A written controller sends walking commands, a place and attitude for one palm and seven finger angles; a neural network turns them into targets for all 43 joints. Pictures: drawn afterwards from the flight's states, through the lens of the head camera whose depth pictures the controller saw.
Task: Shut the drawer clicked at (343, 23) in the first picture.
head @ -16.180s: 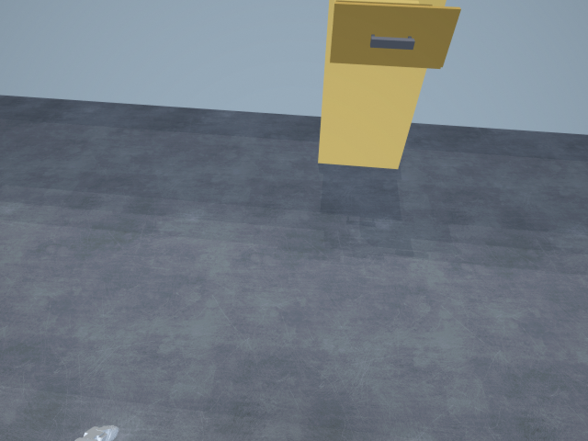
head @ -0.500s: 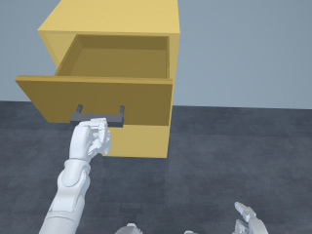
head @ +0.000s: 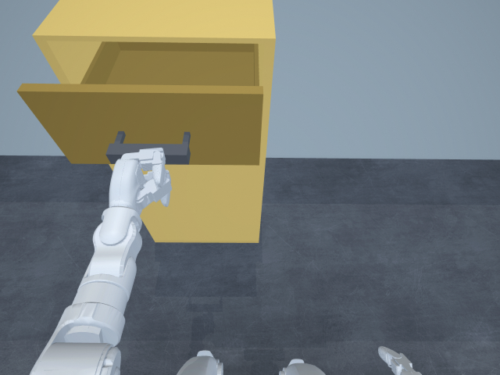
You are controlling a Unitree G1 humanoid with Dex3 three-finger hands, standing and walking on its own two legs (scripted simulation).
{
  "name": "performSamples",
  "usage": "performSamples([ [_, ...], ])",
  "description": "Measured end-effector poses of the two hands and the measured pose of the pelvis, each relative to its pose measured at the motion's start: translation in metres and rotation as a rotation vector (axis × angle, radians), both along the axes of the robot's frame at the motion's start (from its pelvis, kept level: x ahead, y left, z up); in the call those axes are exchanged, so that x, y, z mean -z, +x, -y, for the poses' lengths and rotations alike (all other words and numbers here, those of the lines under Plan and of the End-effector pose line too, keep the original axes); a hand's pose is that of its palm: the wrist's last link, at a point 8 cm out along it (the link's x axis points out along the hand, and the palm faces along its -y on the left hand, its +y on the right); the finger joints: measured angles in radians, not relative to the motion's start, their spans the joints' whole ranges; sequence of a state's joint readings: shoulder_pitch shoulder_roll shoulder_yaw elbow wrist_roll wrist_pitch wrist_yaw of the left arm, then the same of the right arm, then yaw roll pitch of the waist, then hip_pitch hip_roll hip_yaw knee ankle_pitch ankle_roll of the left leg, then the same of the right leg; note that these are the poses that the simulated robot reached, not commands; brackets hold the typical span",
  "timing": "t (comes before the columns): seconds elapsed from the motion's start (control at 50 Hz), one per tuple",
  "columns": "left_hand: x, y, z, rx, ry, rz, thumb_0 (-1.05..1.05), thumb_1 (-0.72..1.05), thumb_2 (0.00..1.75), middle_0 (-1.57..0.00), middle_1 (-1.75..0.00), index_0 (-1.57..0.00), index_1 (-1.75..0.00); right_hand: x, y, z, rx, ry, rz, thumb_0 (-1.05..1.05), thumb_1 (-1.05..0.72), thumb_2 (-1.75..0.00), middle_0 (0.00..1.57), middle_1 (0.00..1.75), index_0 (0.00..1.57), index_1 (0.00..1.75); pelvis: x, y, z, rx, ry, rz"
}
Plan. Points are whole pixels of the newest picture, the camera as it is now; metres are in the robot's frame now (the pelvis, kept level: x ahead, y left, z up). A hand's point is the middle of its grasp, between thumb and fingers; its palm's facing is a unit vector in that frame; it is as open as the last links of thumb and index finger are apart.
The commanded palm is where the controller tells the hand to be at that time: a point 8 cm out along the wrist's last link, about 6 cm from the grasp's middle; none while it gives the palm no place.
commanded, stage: push the drawer shut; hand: left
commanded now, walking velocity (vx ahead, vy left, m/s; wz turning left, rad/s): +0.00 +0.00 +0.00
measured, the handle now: (151, 145) +0.48 +0.18 +0.07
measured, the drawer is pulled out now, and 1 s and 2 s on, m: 0.14 0.02 0.00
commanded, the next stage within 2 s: pull the fist back off the drawer in 1.38 s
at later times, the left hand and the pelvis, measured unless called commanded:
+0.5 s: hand (169, 156) +0.46 +0.14 +0.06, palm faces -0.01 -1.00 -0.03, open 3.1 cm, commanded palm +0.45 +0.19 +0.07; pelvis +0.00 +0.00 -0.01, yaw -1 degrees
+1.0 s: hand (176, 130) +0.52 +0.14 +0.07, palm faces +0.01 -1.00 -0.03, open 3.3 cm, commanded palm +0.51 +0.18 +0.07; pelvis +0.00 +0.01 -0.02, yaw -2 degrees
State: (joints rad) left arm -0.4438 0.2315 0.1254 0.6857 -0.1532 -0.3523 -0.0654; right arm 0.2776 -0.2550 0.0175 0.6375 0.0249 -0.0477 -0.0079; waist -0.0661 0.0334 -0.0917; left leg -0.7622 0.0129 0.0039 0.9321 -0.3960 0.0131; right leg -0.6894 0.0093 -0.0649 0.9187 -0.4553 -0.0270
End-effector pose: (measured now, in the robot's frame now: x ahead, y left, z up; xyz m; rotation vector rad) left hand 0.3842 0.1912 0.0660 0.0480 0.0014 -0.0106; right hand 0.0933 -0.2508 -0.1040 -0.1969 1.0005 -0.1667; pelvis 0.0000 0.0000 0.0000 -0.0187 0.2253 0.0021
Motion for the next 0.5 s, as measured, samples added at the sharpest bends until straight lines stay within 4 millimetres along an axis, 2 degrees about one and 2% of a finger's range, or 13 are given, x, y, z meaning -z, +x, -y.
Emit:
performSamples([
  [0.24,-0.001,0.026,-0.002,0.003,-0.008,0.005,0.02,0.87,0.94,-1.40,-1.60,-1.40,-1.60,0.004,-0.035,0.008,0.057,-0.009,-0.104,0.01,-0.90,-0.90,0.20,0.30,0.20,0.30,0.001,0.003,0.001,0.016,0.002,-0.020],
  [0.5,0.000,0.055,-0.004,-0.006,-0.015,-0.001,0.01,0.82,0.93,-1.40,-1.60,-1.40,-1.60,0.012,-0.055,0.006,0.071,-0.016,-0.171,0.01,-0.90,-0.90,0.20,0.30,0.20,0.30,0.007,-0.001,-0.003,0.013,-0.006,-0.057],
])
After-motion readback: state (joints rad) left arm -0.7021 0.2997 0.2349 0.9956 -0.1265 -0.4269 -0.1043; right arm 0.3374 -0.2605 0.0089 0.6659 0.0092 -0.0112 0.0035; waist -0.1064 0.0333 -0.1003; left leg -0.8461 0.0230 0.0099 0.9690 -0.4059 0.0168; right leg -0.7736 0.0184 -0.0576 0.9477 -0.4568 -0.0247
